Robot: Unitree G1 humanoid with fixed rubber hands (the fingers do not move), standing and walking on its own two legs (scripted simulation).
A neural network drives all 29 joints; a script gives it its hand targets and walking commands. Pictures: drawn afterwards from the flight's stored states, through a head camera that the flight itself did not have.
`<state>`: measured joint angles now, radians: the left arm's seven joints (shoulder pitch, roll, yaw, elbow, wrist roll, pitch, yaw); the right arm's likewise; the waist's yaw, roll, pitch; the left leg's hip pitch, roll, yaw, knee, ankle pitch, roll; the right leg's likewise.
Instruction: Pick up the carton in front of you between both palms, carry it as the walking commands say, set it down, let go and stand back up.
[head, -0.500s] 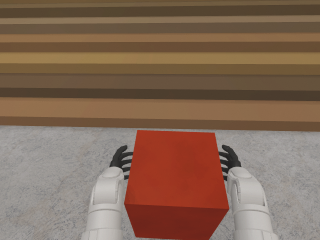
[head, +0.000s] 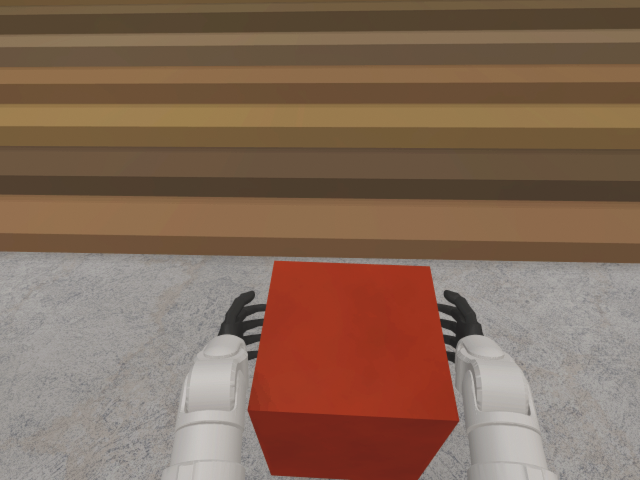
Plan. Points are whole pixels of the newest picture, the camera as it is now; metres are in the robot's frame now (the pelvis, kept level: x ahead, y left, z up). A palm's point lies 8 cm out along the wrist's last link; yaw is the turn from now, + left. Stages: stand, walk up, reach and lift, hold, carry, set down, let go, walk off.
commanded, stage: hold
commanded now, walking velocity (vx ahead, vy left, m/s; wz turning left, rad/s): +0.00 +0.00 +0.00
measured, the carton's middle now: (347, 375) +0.29 +0.00 -0.02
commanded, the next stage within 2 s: carry in 0.38 s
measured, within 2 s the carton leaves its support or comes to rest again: neither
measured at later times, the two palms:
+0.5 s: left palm (235, 338) +0.29 +0.15 +0.06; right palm (470, 339) +0.29 -0.15 +0.06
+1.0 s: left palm (253, 247) +0.44 +0.14 +0.08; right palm (453, 255) +0.43 -0.16 +0.08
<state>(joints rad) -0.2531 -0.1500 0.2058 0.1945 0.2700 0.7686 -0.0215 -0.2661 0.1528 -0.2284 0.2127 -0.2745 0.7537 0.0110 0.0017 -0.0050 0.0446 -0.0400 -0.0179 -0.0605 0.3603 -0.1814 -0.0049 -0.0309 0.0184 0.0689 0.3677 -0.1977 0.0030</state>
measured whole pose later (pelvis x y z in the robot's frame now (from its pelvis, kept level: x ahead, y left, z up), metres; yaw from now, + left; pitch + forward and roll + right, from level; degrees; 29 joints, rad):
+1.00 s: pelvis +0.21 +0.00 -0.01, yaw -3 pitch +6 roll +0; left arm 0.06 -0.13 0.06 -0.50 0.01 1.18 0.15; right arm 0.06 0.13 -0.04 -0.48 -0.02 1.15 -0.16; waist 0.00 0.00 -0.18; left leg -0.25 0.01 0.22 0.41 -0.27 0.05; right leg -0.47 -0.07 -0.09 1.03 -0.40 -0.01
